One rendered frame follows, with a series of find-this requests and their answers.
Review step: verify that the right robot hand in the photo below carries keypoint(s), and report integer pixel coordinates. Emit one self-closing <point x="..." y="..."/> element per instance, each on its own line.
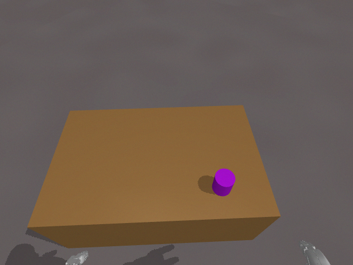
<point x="313" y="256"/>

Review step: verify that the left robot hand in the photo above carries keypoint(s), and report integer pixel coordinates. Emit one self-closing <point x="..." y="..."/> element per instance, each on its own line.
<point x="78" y="259"/>

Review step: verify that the can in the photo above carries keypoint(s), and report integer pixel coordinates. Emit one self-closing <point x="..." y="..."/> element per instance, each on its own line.
<point x="223" y="182"/>

